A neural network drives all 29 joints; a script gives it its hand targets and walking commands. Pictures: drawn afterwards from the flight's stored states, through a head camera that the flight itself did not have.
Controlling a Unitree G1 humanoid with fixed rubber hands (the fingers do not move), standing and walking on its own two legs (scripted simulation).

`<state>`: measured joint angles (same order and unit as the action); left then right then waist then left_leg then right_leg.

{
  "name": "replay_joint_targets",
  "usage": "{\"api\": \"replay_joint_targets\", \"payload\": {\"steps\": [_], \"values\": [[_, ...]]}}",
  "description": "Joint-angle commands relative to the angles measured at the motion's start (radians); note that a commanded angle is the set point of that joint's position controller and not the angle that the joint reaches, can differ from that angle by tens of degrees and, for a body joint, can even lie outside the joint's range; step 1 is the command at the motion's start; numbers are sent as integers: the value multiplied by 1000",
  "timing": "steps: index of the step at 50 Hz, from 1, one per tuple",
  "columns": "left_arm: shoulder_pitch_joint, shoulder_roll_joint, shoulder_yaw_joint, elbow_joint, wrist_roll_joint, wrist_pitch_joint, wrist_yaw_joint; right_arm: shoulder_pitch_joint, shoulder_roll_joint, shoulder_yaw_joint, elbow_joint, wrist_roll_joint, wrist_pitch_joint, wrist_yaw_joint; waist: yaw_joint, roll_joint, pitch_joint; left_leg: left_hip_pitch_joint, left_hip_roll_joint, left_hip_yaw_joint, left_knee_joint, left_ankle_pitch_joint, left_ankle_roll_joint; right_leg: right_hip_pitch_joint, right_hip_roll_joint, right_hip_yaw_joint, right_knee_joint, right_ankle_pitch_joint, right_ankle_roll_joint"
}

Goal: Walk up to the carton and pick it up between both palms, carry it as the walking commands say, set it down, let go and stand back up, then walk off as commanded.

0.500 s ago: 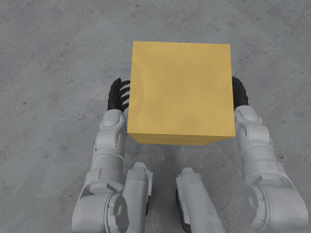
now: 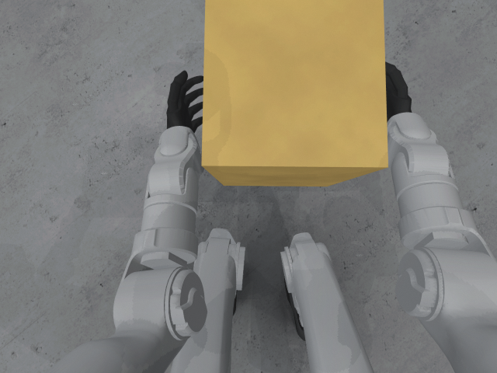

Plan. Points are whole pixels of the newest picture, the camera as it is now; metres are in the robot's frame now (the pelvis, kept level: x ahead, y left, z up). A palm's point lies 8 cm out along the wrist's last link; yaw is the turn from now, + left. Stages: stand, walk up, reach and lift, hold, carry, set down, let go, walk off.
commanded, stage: set down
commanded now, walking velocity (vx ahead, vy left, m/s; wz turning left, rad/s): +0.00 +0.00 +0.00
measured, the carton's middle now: (282, 117) +0.50 -0.03 -0.15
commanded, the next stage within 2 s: none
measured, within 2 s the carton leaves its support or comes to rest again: neither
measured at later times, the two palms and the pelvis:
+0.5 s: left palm (200, 135) +0.49 +0.12 -0.21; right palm (364, 123) +0.50 -0.20 -0.22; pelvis -0.03 -0.01 -0.07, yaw +0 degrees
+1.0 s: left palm (204, 121) +0.54 +0.12 -0.26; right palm (353, 122) +0.53 -0.20 -0.28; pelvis -0.03 -0.02 -0.12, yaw +0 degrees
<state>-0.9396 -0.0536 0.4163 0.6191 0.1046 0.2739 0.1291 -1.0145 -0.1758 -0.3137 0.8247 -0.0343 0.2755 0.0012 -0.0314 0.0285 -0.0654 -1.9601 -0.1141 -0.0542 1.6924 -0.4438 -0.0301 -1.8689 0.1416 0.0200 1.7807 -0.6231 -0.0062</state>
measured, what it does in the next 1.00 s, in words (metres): lowers itself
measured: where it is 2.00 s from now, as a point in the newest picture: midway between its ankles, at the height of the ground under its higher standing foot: (263, 304)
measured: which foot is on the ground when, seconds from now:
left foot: down 0.00-1.00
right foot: down 0.00-1.00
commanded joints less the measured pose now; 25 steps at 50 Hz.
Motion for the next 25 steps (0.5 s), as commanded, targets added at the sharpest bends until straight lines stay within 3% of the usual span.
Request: {"api": "replay_joint_targets", "payload": {"steps": [1, 2, 3, 5, 8, 9, 10, 11, 12, 14, 15, 16, 17, 22, 23, 24, 25], "values": [[-751, -917, -571, -52, -94, -16, -119, -703, 911, 444, -155, 101, -35, 218, -33, -2, -1194, 800, -59, 65, -64, 289, -5, 409, 17, -16, -241, 381, 20], [-787, -914, -584, -59, -111, -16, -121, -689, 898, 435, -145, 97, -34, 216, -56, -5, -1180, 776, -59, 65, -58, 282, -7, 405, 18, -24, -231, 385, 19], [-773, -898, -562, -37, -99, -11, -121, -722, 899, 442, -143, 103, -31, 215, -26, -4, -1181, 765, -58, 75, -46, 267, -5, 399, 14, -17, -226, 373, 22], [-806, -901, -567, -35, -108, -9, -120, -707, 907, 426, -110, 90, -24, 213, -61, -39, -1178, 743, -58, 69, -32, 255, -3, 393, 18, -26, -214, 365, 22], [-829, -890, -551, -31, -110, -6, -127, -758, 914, 451, -127, 109, -23, 204, -28, -27, -1221, 712, -59, 94, 8, 258, 0, 414, 12, -10, -194, 374, 26], [-849, -868, -543, -27, -108, -3, -130, -759, 909, 450, -117, 107, -21, 200, -32, -52, -1225, 688, -59, 96, 21, 249, -1, 416, 12, -10, -190, 377, 31], [-850, -874, -549, -34, -109, -2, -135, -781, 928, 468, -145, 120, -21, 198, -11, -39, -1232, 675, -60, 104, 33, 257, 1, 423, 10, 0, -182, 387, 31], [-852, -883, -548, -27, -115, -1, -140, -787, 920, 467, -139, 117, -19, 195, -35, -49, -1234, 650, -60, 102, 41, 251, 4, 423, 10, -9, -171, 390, 33], [-884, -873, -550, -45, -125, -2, -142, -804, 917, 473, -149, 128, -22, 192, -17, -33, -1277, 650, -61, 111, 53, 272, -1, 450, 9, -1, -160, 422, 31], [-905, -862, -573, -83, -143, 0, -148, -833, 892, 494, -186, 137, -19, 187, -38, -56, -1343, 667, -58, 112, 83, 293, 3, 461, 7, -11, -135, 444, 36], [-932, -842, -573, -93, -147, 0, -150, -842, 892, 506, -181, 145, -18, 181, -21, -60, -1398, 673, -57, 122, 100, 290, 2, 496, 4, -3, -130, 451, 35], [-953, -840, -596, -126, -163, 2, -149, -875, 893, 522, -216, 161, -17, 176, -30, -72, -1443, 679, -62, 116, 105, 293, 7, 516, 7, -12, -116, 462, 35], [-969, -810, -600, -155, -165, 4, -150, -898, 871, 539, -261, 179, -16, 164, -7, -65, -1546, 704, -56, 130, 134, 293, 2, 597, -4, 7, -103, 479, 35], [-1010, -672, -574, -208, -181, 49, -148, -1015, 757, 593, -360, 233, 15, 110, 13, -104, -1805, 790, -39, 124, 183, 265, 2, 816, -24, 12, -52, 509, 31], [-1019, -678, -578, -202, -181, 53, -148, -1024, 763, 600, -346, 234, 17, 109, 19, -92, -1805, 781, -33, 130, 198, 292, -1, 861, -27, 23, -29, 576, 23], [-1043, -686, -660, -279, -216, 48, -143, -1022, 762, 618, -364, 251, 16, 113, -2, -51, -1825, 811, -32, 129, 211, 357, -2, 888, -26, 16, 11, 681, 21], [-1066, -668, -657, -275, -217, 46, -142, -1036, 751, 604, -377, 244, 16, 110, 4, -36, -1783, 784, -34, 136, 216, 326, -1, 861, -20, 20, 10, 636, 21]]}}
